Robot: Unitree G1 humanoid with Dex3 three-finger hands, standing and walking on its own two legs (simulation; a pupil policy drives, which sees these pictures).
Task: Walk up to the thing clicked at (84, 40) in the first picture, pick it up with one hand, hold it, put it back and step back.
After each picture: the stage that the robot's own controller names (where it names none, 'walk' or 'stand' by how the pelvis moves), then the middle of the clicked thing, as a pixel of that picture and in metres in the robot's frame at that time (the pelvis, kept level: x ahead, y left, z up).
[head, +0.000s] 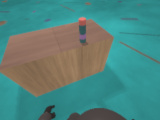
stand; (82, 31) +0.81 +0.14 +0.07
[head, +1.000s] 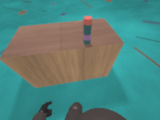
rise first; (87, 31) +0.74 +0.11 +0.09
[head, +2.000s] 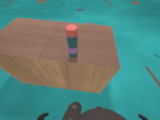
walk; (72, 43) +0.50 +0.20 +0.11
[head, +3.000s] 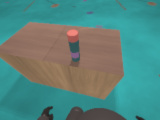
stand; (74, 47) +0.48 +0.17 +0.10
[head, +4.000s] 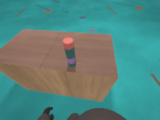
stand; (70, 54) +0.46 +0.19 +0.07
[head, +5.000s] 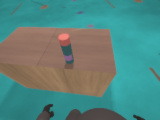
stand; (67, 50) +0.47 +0.21 +0.08
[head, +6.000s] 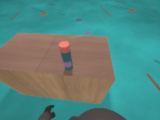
stand; (66, 57) +0.44 +0.21 +0.07
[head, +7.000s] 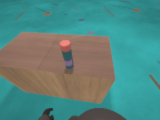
stand; (67, 56) +0.45 +0.21 +0.07
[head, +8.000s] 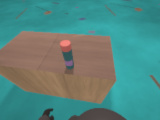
stand; (68, 56) +0.45 +0.21 +0.07
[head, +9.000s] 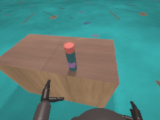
rise first; (71, 58) +0.44 +0.20 +0.08
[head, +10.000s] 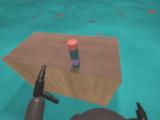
go down; (74, 55) +0.47 +0.19 +0.08
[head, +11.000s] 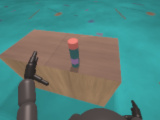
go down; (74, 54) +0.47 +0.18 +0.08
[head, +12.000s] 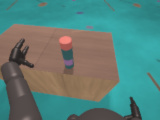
go down; (67, 54) +0.43 +0.18 +0.09
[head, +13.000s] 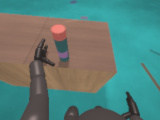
close in; (62, 46) +0.46 +0.19 +0.12
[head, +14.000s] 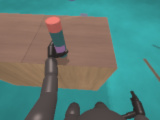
close; (58, 40) +0.49 +0.20 +0.14
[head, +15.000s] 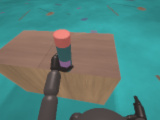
lift; (64, 54) +0.34 +0.17 +0.22
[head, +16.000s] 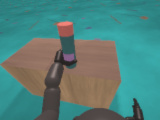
hold; (68, 48) +0.34 +0.16 +0.27
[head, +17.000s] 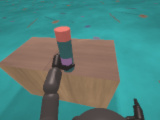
hold; (66, 52) +0.33 +0.17 +0.25
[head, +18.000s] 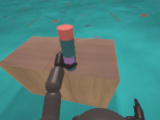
hold; (68, 51) +0.34 +0.15 +0.25
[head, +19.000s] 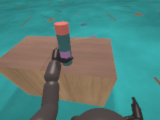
crouch; (64, 46) +0.39 +0.18 +0.24
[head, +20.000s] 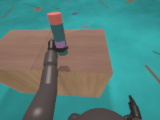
lower; (59, 36) +0.49 +0.19 +0.21
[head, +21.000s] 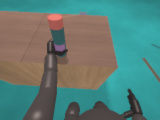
lower; (59, 39) +0.49 +0.19 +0.14
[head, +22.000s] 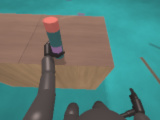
lower; (55, 41) +0.48 +0.20 +0.14
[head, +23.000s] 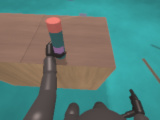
lower; (57, 41) +0.48 +0.20 +0.14
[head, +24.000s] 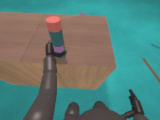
lower; (57, 40) +0.48 +0.20 +0.14
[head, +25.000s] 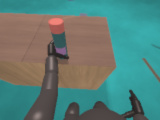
withdraw; (60, 42) +0.48 +0.18 +0.14
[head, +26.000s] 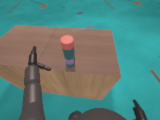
sink last; (69, 54) +0.43 +0.17 +0.12
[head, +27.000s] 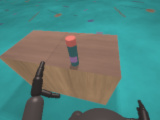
stand; (73, 52) +0.47 +0.19 +0.11
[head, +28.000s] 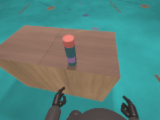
stand; (70, 52) +0.45 +0.18 +0.10
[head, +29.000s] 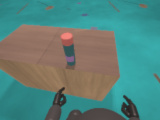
stand; (69, 51) +0.45 +0.19 +0.11
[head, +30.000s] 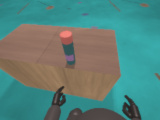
stand; (69, 50) +0.45 +0.19 +0.13
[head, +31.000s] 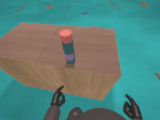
stand; (68, 49) +0.45 +0.19 +0.14
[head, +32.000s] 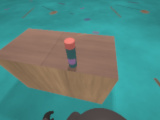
stand; (71, 54) +0.45 +0.19 +0.09
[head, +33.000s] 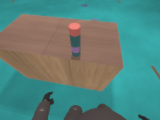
walk; (75, 42) +0.51 +0.15 +0.11
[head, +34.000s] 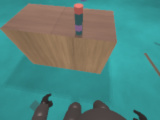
walk; (78, 21) +0.77 +0.17 +0.09
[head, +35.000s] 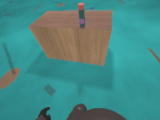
stand; (81, 16) +1.07 +0.22 +0.10
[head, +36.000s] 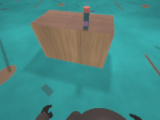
stand; (86, 18) +1.07 +0.16 +0.08
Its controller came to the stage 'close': yes
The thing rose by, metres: 0.21
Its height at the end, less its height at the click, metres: +0.00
